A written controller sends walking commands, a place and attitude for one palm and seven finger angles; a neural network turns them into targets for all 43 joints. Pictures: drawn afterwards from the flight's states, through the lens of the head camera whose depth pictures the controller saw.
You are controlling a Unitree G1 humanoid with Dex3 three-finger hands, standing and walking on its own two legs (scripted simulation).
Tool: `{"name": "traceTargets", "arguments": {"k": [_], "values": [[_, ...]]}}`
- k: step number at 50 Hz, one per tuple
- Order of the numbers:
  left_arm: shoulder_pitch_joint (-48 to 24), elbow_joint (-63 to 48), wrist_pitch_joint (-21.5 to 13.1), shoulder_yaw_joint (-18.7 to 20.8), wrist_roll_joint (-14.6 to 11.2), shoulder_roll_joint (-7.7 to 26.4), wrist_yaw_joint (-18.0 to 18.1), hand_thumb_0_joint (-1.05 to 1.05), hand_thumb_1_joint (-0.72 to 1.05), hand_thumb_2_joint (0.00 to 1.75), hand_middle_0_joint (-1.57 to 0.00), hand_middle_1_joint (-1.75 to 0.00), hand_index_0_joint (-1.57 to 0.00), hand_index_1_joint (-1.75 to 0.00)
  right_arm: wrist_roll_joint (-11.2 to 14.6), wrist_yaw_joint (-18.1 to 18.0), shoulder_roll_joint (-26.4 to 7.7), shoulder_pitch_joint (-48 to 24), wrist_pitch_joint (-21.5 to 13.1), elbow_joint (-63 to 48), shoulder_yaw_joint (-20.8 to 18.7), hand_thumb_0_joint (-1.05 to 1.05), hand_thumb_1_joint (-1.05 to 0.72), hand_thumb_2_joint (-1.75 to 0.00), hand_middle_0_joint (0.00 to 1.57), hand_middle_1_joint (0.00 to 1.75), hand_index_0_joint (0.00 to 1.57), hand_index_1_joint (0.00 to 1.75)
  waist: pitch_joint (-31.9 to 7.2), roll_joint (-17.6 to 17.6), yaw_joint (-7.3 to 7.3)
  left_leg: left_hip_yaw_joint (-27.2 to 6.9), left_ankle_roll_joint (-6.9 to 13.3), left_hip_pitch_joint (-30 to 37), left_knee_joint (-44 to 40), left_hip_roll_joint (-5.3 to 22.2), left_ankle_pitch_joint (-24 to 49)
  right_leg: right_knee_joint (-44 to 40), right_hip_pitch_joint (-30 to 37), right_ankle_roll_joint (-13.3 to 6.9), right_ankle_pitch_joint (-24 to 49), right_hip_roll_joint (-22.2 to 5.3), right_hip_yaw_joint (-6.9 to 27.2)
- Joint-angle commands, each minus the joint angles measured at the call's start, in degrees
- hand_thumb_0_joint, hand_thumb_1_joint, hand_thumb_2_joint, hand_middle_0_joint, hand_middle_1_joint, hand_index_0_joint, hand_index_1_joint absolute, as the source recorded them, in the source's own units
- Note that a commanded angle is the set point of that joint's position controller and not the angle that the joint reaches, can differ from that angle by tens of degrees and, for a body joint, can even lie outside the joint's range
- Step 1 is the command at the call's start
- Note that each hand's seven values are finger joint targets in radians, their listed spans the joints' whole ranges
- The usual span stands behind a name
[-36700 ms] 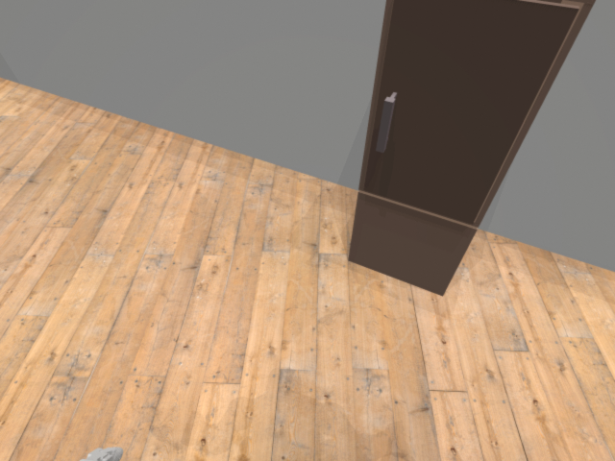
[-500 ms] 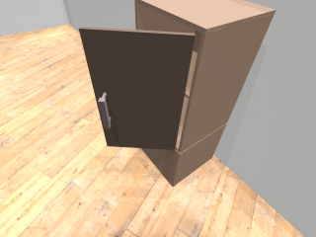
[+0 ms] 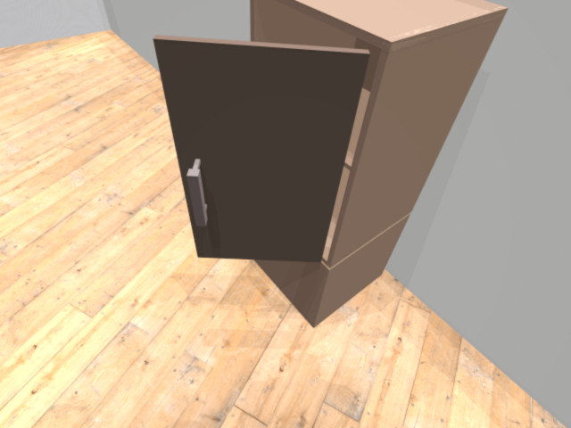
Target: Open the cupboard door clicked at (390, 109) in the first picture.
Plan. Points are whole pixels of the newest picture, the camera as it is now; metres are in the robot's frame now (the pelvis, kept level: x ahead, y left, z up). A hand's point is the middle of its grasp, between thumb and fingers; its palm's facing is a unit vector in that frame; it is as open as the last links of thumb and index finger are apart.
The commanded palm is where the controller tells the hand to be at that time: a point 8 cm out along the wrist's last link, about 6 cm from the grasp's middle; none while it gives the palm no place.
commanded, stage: shuffle to correct the standing spot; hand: left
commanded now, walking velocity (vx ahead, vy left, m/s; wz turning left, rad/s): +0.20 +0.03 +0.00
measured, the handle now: (199, 193) +0.59 +0.22 -0.06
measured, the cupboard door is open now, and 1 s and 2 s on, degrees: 51 51 51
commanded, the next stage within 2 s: come to a stop and stand still in 0.26 s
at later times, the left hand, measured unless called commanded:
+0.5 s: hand out of the picture +0.02 +0.21 -0.19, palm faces +0.11 -0.99 -0.12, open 7.4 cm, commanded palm none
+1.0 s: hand out of the picture +0.12 +0.22 -0.16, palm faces +0.02 -0.98 -0.21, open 7.4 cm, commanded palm none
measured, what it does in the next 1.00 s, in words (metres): steps on the spot: right foot, then left foot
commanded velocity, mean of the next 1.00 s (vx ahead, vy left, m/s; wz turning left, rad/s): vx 0.01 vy -0.05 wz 0.03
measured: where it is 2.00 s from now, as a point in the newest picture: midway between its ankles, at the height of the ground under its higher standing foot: outside the picture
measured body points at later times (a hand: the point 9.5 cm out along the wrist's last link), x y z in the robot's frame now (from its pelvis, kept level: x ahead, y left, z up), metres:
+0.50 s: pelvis +0.07 +0.06 -0.01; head +0.07 +0.08 +0.44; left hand +0.02 +0.26 -0.17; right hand +0.09 -0.18 -0.15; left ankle +0.13 +0.17 -0.73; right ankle +0.01 -0.11 -0.73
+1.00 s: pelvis +0.05 +0.04 +0.00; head +0.06 +0.04 +0.45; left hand +0.12 +0.27 -0.15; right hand +0.09 -0.20 -0.15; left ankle +0.07 +0.15 -0.70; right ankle +0.07 -0.09 -0.73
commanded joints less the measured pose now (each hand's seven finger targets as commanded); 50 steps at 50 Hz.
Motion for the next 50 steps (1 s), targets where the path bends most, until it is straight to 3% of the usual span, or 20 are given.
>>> {"name": "traceTargets", "arguments": {"k": [1, 7, 8, 10, 11, 13, 15, 20, 22, 23, 24, 25, 27, 30, 34, 39, 41, 43, 46, 50], "values": [[2.27, -3.65, -2.62, 0.64, -0.31, 1.56, -0.01, 0.0, 0.9, 0.9, -0.2, -0.3, -0.2, -0.3, -0.16, -0.85, -8.62, -0.59, -2.24, -2.36, -1.56, 0.0, -0.9, -0.9, 0.2, 0.3, 0.2, 0.3, 4.44, 6.32, 1.2, -19.8, 4.51, -3.53, -26.28, 14.89, -22.01, 1.28, -2.82, -0.63, 1.15, -1.4, -3.05], [8.31, -1.89, -2.93, 1.23, -0.45, -0.81, 0.56, 0.0, 0.9, 0.9, -0.2, -0.3, -0.2, -0.3, -0.16, -1.27, -6.74, 0.86, -1.44, -0.18, -1.98, 0.0, -0.9, -0.9, 0.2, 0.3, 0.2, 0.3, 3.28, 3.28, 2.74, -14.0, 1.41, -4.72, -22.36, 11.58, -22.25, -25.92, 14.13, -1.81, 4.37, 2.58, -7.39], [10.99, -1.06, -2.95, 1.77, -0.32, 0.4, 0.93, 0.0, 0.9, 0.9, -0.2, -0.3, -0.2, -0.3, 0.16, -1.08, -5.13, 0.15, -1.26, -0.26, -1.92, 0.0, -0.9, -0.9, 0.2, 0.3, 0.2, 0.3, 4.79, 1.22, 3.99, -11.27, -0.61, -10.89, -17.28, 8.83, -23.03, -30.79, 20.23, -2.89, 3.75, 0.71, -4.42], [12.01, -1.44, -3.4, 3.13, 0.05, 7.05, 2.11, 0.0, 0.9, 0.9, -0.2, -0.3, -0.2, -0.3, 0.54, -0.53, -1.15, -2.28, -0.94, -2.98, -1.4, 0.0, -0.9, -0.9, 0.2, 0.3, 0.2, 0.3, 9.46, -13.86, 4.77, 0.43, -4.72, -25.93, 10.46, 0.41, -17.27, -45.75, 19.33, -11.5, -18.28, -21.3, 24.24], [8.91, -2.03, -4.55, 3.35, -0.6, 7.11, 2.47, 0.0, 0.9, 0.9, -0.2, -0.3, -0.2, -0.3, -0.39, 0.06, -3.36, -5.16, -0.91, -3.76, -2.15, 0.0, -0.9, -0.9, 0.2, 0.3, 0.2, 0.3, 10.6, -7.71, 3.44, -4.34, -3.87, -23.69, 20.04, 3.92, -12.42, -48.04, 11.41, -12.2, -18.52, -22.09, 24.9], [2.05, -3.61, -6.11, 2.8, -0.47, 5.56, 2.28, 0.0, 0.9, 0.9, -0.2, -0.3, -0.2, -0.3, -0.17, 1.04, -2.47, -2.87, -0.64, -3.3, -2.52, 0.0, -0.9, -0.9, 0.2, 0.3, 0.2, 0.3, 8.9, -3.72, -0.35, -5.5, -4.18, -21.8, 27.17, 5.42, -4.89, -45.56, 8.86, -9.39, -6.07, -17.54, 13.9], [-0.53, -4.09, -6.67, 2.61, -0.15, 5.01, 2.05, 0.0, 0.9, 0.9, -0.2, -0.3, -0.2, -0.3, 0.15, 1.47, -1.56, -1.77, -0.52, -3.51, -2.69, 0.0, -0.9, -0.9, 0.2, 0.3, 0.2, 0.3, 8.28, -4.95, -1.21, -4.31, -4.88, -18.77, 25.98, 6.15, -2.61, -43.55, 8.03, -7.79, 4.2, -14.56, 4.63], [0.06, -3.11, -5.49, 3.06, 0.37, 6.97, 1.1, 0.0, 0.9, 0.9, -0.2, -0.3, -0.2, -0.3, 0.25, 1.53, 0.29, -1.98, -1.48, -4.95, -2.13, 0.0, -0.9, -0.9, 0.2, 0.3, 0.2, 0.3, 7.05, -7.45, -0.71, 1.04, -4.88, -2.97, 6.65, 4.54, -3.21, -37.05, 1.43, -5.32, 4.75, -11.98, -2.26], [0.6, -2.93, -4.24, 2.38, -0.28, 5.69, 0.87, 0.0, 0.9, 0.9, -0.2, -0.3, -0.2, -0.3, -0.01, 0.72, -1.17, 2.59, -2.02, -3.17, -1.65, 0.0, -0.9, -0.9, 0.2, 0.3, 0.2, 0.3, 4.93, -1.74, -1.77, 1.72, -5.8, 8.76, -1.68, 3.45, 2.67, -27.57, -2.95, -2.69, 6.94, -7.67, -5.3], [2.34, -3.1, -3.64, 1.8, -0.41, 3.38, 0.83, 0.0, 0.9, 0.9, -0.2, -0.3, -0.2, -0.3, -0.17, 0.08, -4.98, 5.61, -2.47, -2.45, -2.11, 0.0, -0.9, -0.9, 0.2, 0.3, 0.2, 0.3, 2.23, 7.77, -1.81, -6.47, -4.58, 12.79, -6.75, 9.46, 8.53, -18.57, -4.39, -0.3, 5.75, -4.08, -7.5], [4.78, -3.85, -3.21, 1.17, -0.88, 1.32, 0.85, 0.0, 0.9, 0.9, -0.2, -0.3, -0.2, -0.3, -0.43, -0.67, -10.02, 7.14, -2.53, -2.35, -2.76, 0.0, -0.9, -0.9, 0.2, 0.3, 0.2, 0.3, -0.91, 16.33, -1.01, -19.73, 0.0, 13.08, -12.1, 19.75, 14.47, -11.96, -5.87, 2.15, -2.78, -0.96, -7.99], [4.11, -5.14, -2.76, 0.8, -0.57, 1.56, 0.86, 0.0, 0.9, 0.9, -0.2, -0.3, -0.2, -0.3, -0.29, -1.47, -12.06, 6.17, -2.08, -3.07, -3.19, 0.0, -0.9, -0.9, 0.2, 0.3, 0.2, 0.3, 0.82, 12.33, -0.97, -23.97, 3.75, 7.95, -15.04, 23.49, 16.11, -6.3, -4.39, 2.32, -7.92, -0.33, -5.19], [2.07, -3.95, -1.83, 0.95, -0.54, 2.25, 1.25, 0.0, 0.9, 0.9, -0.2, -0.3, -0.2, -0.3, -0.46, -2.45, -10.45, 1.65, -2.3, -2.07, -2.34, 0.0, -0.9, -0.9, 0.2, 0.3, 0.2, 0.3, -1.36, 13.96, -0.71, -20.54, 3.24, 7.42, -14.92, 22.02, 26.77, 1.58, -3.32, 1.52, -5.43, -1.06, -0.55], [-0.81, -4.75, -1.19, 1.4, -0.55, 3.1, 0.57, 0.0, 0.9, 0.9, -0.2, -0.3, -0.2, -0.3, -0.2, -3.04, -9.82, -2.45, -1.89, -2.47, -2.72, 0.0, -0.9, -0.9, 0.2, 0.3, 0.2, 0.3, -1.9, 8.14, -0.62, -13.96, 5.14, 8.16, -11.92, 22.08, 36.26, 3.25, -4.63, 2.07, -2.47, -0.83, -0.28], [-4.07, -7.55, 0.21, 2.45, -0.42, 3.63, 0.08, 0.0, 0.9, 0.9, -0.2, -0.3, -0.2, -0.3, -0.29, -3.52, -11.22, -4.35, -1.41, -2.82, -3.72, 0.0, -0.9, -0.9, 0.2, 0.3, 0.2, 0.3, -4.66, 8.25, -0.82, -11.84, 5.32, 8.81, -11.86, 22.89, 32.46, 3.81, -5.82, 2.57, 0.06, 0.09, 1.52], [-1.94, -8.19, 0.26, 2.85, -0.36, 3.5, -0.17, 0.0, 0.9, 0.9, -0.2, -0.3, -0.2, -0.3, -0.65, -2.41, -11.36, -9.44, -0.2, -4.6, -4.19, 0.0, -0.9, -0.9, 0.2, 0.3, 0.2, 0.3, -2.95, 11.56, 1.07, -9.88, 1.99, -1.17, -13.2, 19.37, 6.87, -12.64, 5.95, 1.43, 5.14, 0.86, -2.17], [1.52, -7.56, -0.25, 3.07, 0.08, 5.01, 0.09, 0.0, 0.9, 0.9, -0.2, -0.3, -0.2, -0.3, -0.41, -1.7, -9.29, -9.49, 0.62, -5.29, -4.03, 0.0, -0.9, -0.9, 0.2, 0.3, 0.2, 0.3, -0.66, 2.83, 2.82, -6.15, -2.11, -8.21, -7.7, 12.98, -6.6, -25.95, 13.03, 0.91, 11.3, 0.86, -3.1], [-4.98, -10.46, -0.87, 3.36, 0.51, 11.42, 0.85, 0.0, 0.9, 0.9, -0.2, -0.3, -0.2, -0.3, 0.26, -1.0, -3.25, -9.34, 1.8, -7.34, -3.06, 0.0, -0.9, -0.9, 0.2, 0.3, 0.2, 0.3, 3.11, -14.58, 1.41, -1.02, -6.46, -9.41, 12.77, 3.27, -16.83, -41.58, -1.09, -7.46, -5.81, -15.77, 16.67], [-15.05, -12.69, -1.69, 3.17, 0.32, 10.01, 1.6, 0.0, 0.9, 0.9, -0.2, -0.3, -0.2, -0.3, -0.03, -0.52, -4.37, -6.82, 2.39, -6.06, -3.21, 0.0, -0.9, -0.9, 0.2, 0.3, 0.2, 0.3, 3.64, -10.18, -1.81, -5.51, -5.07, -5.07, 26.19, 3.58, -12.48, -39.45, -8.77, -8.05, 0.38, -11.53, 10.62], [-11.21, -9.95, -2.11, 2.44, -0.24, 8.77, 1.42, 0.0, 0.9, 0.9, -0.2, -0.3, -0.2, -0.3, 0.33, -0.72, -2.43, -3.33, 0.77, -4.06, -1.91, 0.0, -0.9, -0.9, 0.2, 0.3, 0.2, 0.3, 0.16, -6.51, -1.12, -2.64, -6.17, 1.39, 2.81, 3.03, -7.41, -29.87, 1.97, -6.98, 15.69, -8.58, 4.58]]}}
